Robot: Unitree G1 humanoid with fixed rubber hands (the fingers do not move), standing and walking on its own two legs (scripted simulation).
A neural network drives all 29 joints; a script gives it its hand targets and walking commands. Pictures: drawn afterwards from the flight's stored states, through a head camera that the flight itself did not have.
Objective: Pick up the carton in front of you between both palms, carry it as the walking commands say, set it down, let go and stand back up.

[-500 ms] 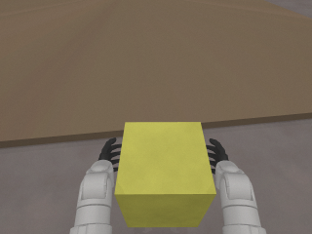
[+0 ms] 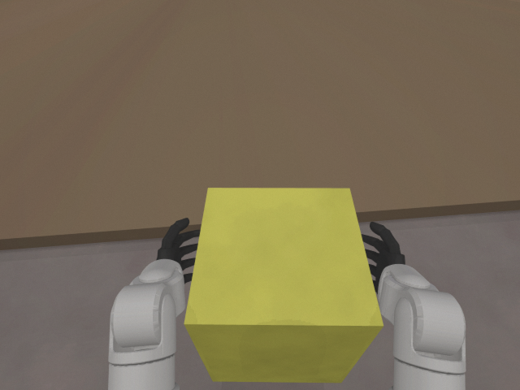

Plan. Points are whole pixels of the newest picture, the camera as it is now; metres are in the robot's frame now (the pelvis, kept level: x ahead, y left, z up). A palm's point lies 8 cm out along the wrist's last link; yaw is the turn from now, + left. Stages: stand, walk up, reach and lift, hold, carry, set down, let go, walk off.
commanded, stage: carry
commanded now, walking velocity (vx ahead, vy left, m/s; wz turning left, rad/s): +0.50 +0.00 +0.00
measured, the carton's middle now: (277, 289) +0.27 -0.01 +0.02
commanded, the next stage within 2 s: none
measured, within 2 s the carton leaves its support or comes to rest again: neither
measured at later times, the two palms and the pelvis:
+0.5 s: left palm (179, 141) +0.59 +0.19 +0.07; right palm (320, 147) +0.56 -0.11 +0.07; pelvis +0.31 +0.06 +0.01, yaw -4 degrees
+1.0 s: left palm (209, 33) +0.99 +0.15 +0.15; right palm (313, 33) +1.00 -0.15 +0.14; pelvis +0.62 +0.00 +0.00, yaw -1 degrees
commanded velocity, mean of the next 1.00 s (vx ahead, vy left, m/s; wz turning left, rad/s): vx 0.50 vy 0.00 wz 0.00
